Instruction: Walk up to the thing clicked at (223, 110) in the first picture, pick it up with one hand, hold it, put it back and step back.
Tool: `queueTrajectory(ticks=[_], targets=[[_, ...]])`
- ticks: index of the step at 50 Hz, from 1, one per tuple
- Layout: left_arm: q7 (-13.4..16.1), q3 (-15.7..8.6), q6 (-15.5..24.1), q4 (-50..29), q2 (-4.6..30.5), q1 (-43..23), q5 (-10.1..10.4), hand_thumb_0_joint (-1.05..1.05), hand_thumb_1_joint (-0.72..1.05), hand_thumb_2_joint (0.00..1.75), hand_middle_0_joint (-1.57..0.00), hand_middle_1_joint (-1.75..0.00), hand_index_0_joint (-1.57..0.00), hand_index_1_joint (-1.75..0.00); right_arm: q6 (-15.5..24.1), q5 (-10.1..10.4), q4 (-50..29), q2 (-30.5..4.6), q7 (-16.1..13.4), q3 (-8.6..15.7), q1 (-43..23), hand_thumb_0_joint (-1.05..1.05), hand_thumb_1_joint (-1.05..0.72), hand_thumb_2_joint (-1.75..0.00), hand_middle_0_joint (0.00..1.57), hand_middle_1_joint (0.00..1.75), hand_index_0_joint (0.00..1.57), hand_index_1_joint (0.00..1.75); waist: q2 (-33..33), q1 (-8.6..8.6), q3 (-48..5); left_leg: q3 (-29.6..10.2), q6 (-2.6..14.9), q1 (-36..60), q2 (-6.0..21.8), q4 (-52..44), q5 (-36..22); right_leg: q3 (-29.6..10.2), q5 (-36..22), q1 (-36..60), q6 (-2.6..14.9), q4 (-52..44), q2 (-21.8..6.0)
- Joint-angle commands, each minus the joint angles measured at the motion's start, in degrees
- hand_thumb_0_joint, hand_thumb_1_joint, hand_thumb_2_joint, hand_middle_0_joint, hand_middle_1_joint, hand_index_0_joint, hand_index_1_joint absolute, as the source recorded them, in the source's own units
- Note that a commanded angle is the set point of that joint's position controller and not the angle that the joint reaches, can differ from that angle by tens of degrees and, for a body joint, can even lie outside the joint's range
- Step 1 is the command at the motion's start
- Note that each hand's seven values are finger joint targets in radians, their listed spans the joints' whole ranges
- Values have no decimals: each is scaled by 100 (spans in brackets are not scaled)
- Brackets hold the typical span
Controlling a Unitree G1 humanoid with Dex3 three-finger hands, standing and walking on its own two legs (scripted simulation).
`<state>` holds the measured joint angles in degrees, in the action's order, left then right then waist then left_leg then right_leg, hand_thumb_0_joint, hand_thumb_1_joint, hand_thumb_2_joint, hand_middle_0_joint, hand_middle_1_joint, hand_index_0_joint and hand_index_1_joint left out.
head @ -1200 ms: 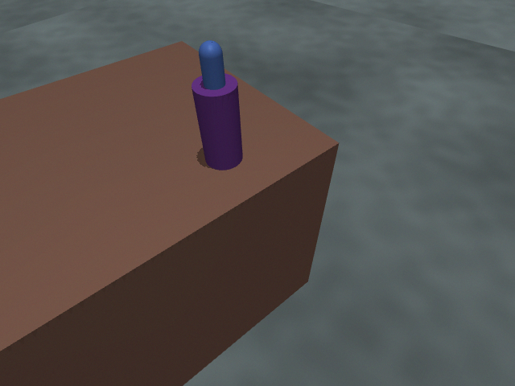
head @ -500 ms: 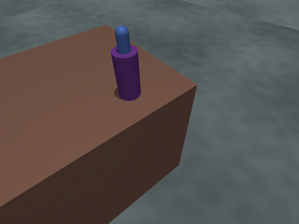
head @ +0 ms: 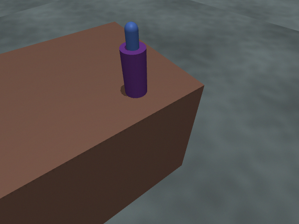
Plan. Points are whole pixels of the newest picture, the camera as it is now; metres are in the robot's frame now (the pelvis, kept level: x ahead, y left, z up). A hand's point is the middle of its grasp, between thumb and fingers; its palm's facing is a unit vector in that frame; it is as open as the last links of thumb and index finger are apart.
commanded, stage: walk up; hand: right
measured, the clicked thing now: (133, 61) +0.61 +0.07 +0.11
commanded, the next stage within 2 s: none
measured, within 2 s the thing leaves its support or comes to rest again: neither
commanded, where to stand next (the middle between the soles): +0.12 -0.02 m, yaw +35 degrees
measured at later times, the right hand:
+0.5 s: hand (226, 189) +0.26 -0.23 -0.13, palm faces -0.28 +0.82 -0.50, open 7.3 cm
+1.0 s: hand (217, 177) +0.31 -0.22 -0.18, palm faces -0.57 +0.74 -0.35, open 7.3 cm
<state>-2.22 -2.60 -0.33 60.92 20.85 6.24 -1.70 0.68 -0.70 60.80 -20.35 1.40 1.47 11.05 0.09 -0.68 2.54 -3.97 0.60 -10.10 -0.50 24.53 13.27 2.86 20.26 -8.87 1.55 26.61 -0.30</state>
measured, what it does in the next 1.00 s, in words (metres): steps on the spot, turning left: left foot, then right foot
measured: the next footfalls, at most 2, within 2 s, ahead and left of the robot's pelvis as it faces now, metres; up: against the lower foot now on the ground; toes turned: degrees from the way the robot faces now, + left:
left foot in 0.30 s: +0.16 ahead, +0.16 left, +0.00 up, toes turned +15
right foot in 0.68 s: +0.20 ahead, -0.14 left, +0.00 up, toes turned +22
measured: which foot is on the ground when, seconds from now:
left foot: down 0.00-0.06, up 0.08-0.28, down 0.30-0.70, up 0.72-1.00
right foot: down 0.00-0.32, up 0.34-0.66, down 0.68-1.00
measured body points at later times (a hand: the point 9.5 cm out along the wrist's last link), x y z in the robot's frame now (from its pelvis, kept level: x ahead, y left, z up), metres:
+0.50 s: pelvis +0.08 +0.02 -0.02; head +0.11 +0.06 +0.42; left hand +0.06 +0.34 -0.16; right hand +0.27 -0.27 -0.10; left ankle +0.12 +0.15 -0.74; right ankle +0.11 -0.14 -0.68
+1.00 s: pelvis +0.08 -0.05 -0.02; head +0.15 -0.04 +0.42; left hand -0.03 +0.27 -0.11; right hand +0.34 -0.26 -0.15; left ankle +0.01 +0.07 -0.71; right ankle +0.16 -0.16 -0.74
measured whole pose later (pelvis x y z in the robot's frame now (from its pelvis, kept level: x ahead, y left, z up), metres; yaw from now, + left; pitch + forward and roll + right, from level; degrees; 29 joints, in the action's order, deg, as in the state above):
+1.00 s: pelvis +0.08 -0.05 -0.02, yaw +32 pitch -1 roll +1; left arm 0.0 -3.7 1.2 42.9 22.8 15.4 -2.2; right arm -2.8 -0.8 44.4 -24.7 1.1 3.6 12.7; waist -2.7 2.6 8.1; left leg -2.8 -1.0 -24.2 -1.1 53.0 28.9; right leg 7.3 21.2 -19.4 -0.6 41.8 -8.2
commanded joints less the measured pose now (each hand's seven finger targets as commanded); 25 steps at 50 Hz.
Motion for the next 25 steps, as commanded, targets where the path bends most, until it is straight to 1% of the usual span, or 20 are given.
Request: queueTrajectory(ticks=[1,2,3,4,5,6,8,10,11,12,13,14,15,16,17,18,19,20,21,25], targets=[[12,-531,126,-718,1426,469,-62,0,90,90,-20,-30,-20,-30,69,-125,-909,-1658,-72,552,-543,0,-90,-90,20,30,20,30,-102,589,389,-1330,628,-1842,523,-293,1494,-902,1443,402,393,-299,-529],[25,-614,140,-707,1597,867,-90,0,90,90,-20,-30,-20,-30,89,-118,-1089,-1386,-65,500,-754,0,-90,-90,20,30,20,30,269,873,305,-503,290,-2646,88,414,1121,-1224,1454,1328,633,-956,-976],[35,-685,147,-711,1836,1088,-145,0,90,90,-20,-30,-20,-30,107,-109,-1270,-1130,-65,466,-948,0,-90,-90,20,30,20,30,1136,1019,243,430,203,-3134,-179,1942,1057,-2064,1465,1560,1040,-1753,-1998],[43,-704,172,-935,1840,796,-186,0,90,90,-20,-30,-20,-30,106,-146,-1305,-1241,-91,513,-730,0,-90,-90,20,30,20,30,799,870,330,423,105,-3238,261,2606,1313,-2251,675,1385,1262,-1805,-2520],[22,-703,165,-1152,1786,509,-188,0,90,90,-20,-30,-20,-30,113,-113,-1327,-1393,-63,544,-436,0,-90,-90,20,30,20,30,597,695,295,341,60,-3060,435,2634,1328,-2144,28,1367,1393,-1657,-2582],[0,-660,164,-1358,1678,363,-173,0,90,90,-20,-30,-20,-30,115,-96,-1409,-1487,-27,548,-248,0,-90,-90,20,30,20,30,430,577,283,303,18,-2807,508,2679,1217,-1866,-625,1236,1377,-1504,-2466],[-3,-619,164,-1525,1620,291,-190,0,90,90,-20,-30,-20,-30,132,-82,-1561,-1422,19,559,-147,0,-90,-90,20,30,20,30,646,449,370,223,-4,-2327,617,2152,1186,-1057,-2195,998,1127,-912,-2076],[20,-556,142,-1528,1557,245,-150,0,90,90,-20,-30,-20,-30,178,-31,-1453,-1225,40,542,262,0,-90,-90,20,30,20,30,854,285,211,485,116,-1667,460,1739,789,-166,-2876,750,877,-450,-1616],[22,-536,117,-1574,1531,230,-108,0,90,90,-20,-30,-20,-30,181,0,-1418,-1150,46,544,496,0,-90,-90,20,30,20,30,916,205,135,751,113,-1338,300,1430,350,267,-2888,611,764,-150,-1354],[17,-514,94,-1696,1523,141,-74,0,90,90,-20,-30,-20,-30,178,28,-1377,-1140,33,573,816,0,-90,-90,20,30,20,30,860,34,-12,966,114,-754,138,1084,-216,559,-2809,287,651,334,-1196],[12,-494,60,-1826,1543,-45,-23,0,90,90,-20,-30,-20,-30,186,37,-1262,-1192,-40,648,1348,0,-90,-90,20,30,20,30,688,-272,-274,1168,128,71,-84,583,-984,824,-2763,-93,515,1108,-989],[25,-424,24,-1940,1297,123,18,0,90,90,-20,-30,-20,-30,205,-6,-1181,-1466,-144,781,1840,0,-90,-90,20,30,20,30,71,-512,-600,901,333,1173,-100,361,-1365,853,-2129,-856,267,2317,-693],[32,-368,-46,-2039,976,405,29,0,90,90,-20,-30,-20,-30,211,-93,-1289,-1999,-258,930,2098,0,-90,-90,20,30,20,30,-1228,-618,-620,-776,739,1845,776,-5,-1735,705,303,-2147,-41,3624,-129],[52,-361,-193,-2017,966,939,4,0,90,90,-20,-30,-20,-30,200,-186,-1567,-2419,-393,988,1747,0,-90,-90,20,30,20,30,-1470,-225,-982,-3227,1349,1624,2050,-259,-1135,-109,1693,-2570,-165,4276,13],[50,-494,-316,-1930,1533,1045,35,0,90,90,-20,-30,-20,-30,185,-72,-1773,-2386,-483,983,1279,0,-90,-90,20,30,20,30,-596,-92,-876,-3593,1631,724,2262,-771,455,-804,1452,-2091,-123,4459,-393],[33,-480,-348,-1904,1666,1106,77,0,90,90,-20,-30,-20,-30,182,22,-1892,-2487,-510,989,793,0,-90,-90,20,30,20,30,-733,48,-615,-3611,1777,297,2342,-914,797,-864,1243,-2087,-68,4783,-542],[48,-477,-345,-1840,1658,1104,58,0,90,90,-20,-30,-20,-30,182,36,-1970,-2176,-510,887,584,0,-90,-90,20,30,20,30,-396,95,-544,-2840,1501,272,1979,-761,625,-796,1025,-2166,-60,4564,-616],[46,-505,-356,-1728,1572,1196,52,0,90,90,-20,-30,-20,-30,182,3,-2019,-1972,-522,790,481,0,-90,-90,20,30,20,30,-467,200,-397,-2205,1210,-119,1643,-588,442,-774,889,-1959,-60,4192,-692],[41,-531,-372,-1641,1561,1263,72,0,90,90,-20,-30,-20,-30,188,-16,-2062,-1886,-508,748,492,0,-90,-90,20,30,20,30,-480,209,-281,-1695,1030,-531,1352,-433,140,-700,726,-1724,-55,3965,-663],[54,-519,-368,-1769,1269,1186,128,0,90,90,-20,-30,-20,-30,169,-115,-2134,-1867,-454,693,617,0,-90,-90,20,30,20,30,-930,138,-101,-1216,1138,-1089,1072,51,-1289,-481,832,-1429,-128,3284,-431]])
